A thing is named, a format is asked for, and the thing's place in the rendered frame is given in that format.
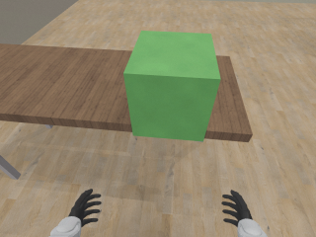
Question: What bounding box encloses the left robot forearm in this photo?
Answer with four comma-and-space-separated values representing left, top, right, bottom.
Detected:
49, 216, 82, 237

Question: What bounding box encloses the carton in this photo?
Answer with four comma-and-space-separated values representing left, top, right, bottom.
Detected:
123, 31, 221, 142

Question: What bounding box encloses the table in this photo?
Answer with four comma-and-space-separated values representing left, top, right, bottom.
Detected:
0, 43, 253, 180

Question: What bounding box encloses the right robot forearm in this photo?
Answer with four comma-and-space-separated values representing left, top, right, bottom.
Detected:
237, 218, 268, 237

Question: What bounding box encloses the robot left hand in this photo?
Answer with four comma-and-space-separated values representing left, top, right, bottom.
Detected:
68, 189, 101, 227

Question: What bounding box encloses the robot right hand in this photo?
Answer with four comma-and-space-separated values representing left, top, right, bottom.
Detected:
222, 190, 253, 227

